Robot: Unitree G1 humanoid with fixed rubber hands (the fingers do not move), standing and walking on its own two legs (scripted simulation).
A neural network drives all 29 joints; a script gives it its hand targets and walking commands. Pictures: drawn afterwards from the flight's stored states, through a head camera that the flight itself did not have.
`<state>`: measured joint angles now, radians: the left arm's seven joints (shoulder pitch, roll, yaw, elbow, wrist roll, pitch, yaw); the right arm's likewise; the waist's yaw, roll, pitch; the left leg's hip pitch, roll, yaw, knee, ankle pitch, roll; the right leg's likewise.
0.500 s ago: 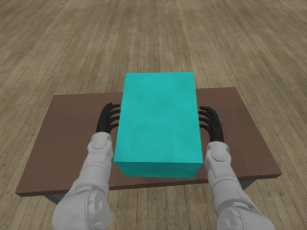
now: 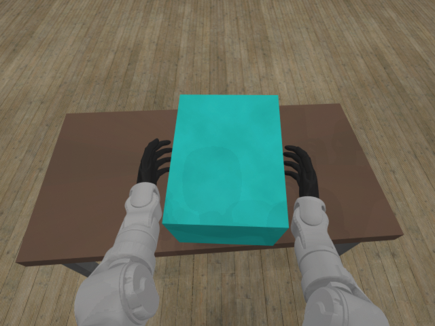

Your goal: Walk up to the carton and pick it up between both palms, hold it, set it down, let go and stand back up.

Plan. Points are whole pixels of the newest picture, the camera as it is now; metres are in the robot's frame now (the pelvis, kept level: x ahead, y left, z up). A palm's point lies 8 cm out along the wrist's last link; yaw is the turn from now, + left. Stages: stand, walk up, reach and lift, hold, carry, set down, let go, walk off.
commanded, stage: set down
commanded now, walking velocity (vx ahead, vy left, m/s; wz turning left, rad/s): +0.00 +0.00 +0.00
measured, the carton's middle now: (227, 171) +0.45 -0.03 -0.05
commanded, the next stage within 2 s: none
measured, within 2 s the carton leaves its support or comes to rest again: neither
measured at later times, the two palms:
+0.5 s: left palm (153, 185) +0.42 +0.13 -0.04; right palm (298, 197) +0.36 -0.17 -0.03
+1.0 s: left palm (156, 186) +0.42 +0.13 -0.05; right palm (296, 204) +0.36 -0.17 -0.05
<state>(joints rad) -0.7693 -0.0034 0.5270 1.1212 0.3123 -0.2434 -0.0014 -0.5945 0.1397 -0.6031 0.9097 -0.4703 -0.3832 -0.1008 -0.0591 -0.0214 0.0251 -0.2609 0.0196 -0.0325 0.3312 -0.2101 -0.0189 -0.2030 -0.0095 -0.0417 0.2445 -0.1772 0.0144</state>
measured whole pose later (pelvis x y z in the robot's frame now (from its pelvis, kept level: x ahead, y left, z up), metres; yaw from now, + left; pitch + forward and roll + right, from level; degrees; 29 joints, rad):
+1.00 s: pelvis -0.01 +0.01 -0.01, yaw +0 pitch +24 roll -2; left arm -0.94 0.07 0.50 1.39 0.31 -0.44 0.03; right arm -0.69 0.14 -0.82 1.04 -0.52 -0.55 -0.08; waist -0.06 -0.02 -0.06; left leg -0.66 0.02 -0.03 0.47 -0.21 -0.02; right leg -0.58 -0.01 -0.05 0.35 -0.18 0.01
